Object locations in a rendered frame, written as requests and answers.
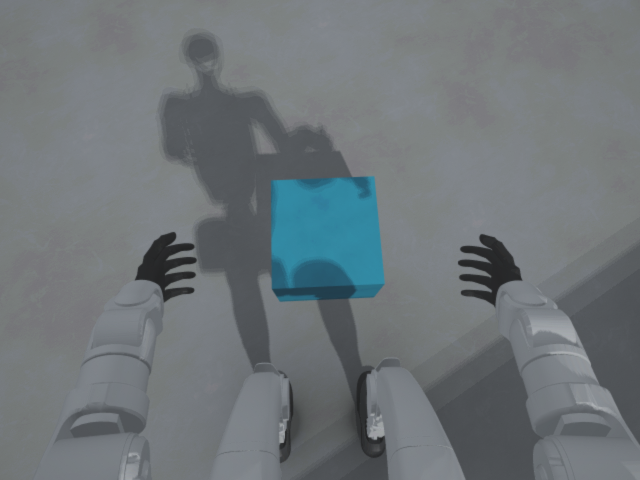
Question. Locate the robot left foot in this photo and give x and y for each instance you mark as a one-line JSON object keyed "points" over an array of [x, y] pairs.
{"points": [[285, 447]]}

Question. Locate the left robot upper arm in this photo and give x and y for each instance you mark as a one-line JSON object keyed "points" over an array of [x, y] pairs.
{"points": [[122, 456]]}

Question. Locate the right robot forearm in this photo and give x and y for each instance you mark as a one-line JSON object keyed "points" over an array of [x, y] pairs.
{"points": [[564, 395]]}

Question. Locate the left robot forearm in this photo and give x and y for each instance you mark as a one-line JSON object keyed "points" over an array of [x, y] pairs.
{"points": [[110, 393]]}

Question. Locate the right robot upper arm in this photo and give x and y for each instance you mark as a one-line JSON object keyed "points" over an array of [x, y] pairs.
{"points": [[565, 457]]}

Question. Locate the robot right hand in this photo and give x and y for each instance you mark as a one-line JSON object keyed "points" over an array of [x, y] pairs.
{"points": [[502, 269]]}

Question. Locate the right robot shin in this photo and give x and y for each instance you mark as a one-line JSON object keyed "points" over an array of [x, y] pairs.
{"points": [[375, 428]]}

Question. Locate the robot left hand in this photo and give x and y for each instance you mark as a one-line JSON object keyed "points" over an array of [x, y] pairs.
{"points": [[154, 268]]}

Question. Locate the carton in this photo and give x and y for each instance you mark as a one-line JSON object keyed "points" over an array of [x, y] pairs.
{"points": [[325, 239]]}

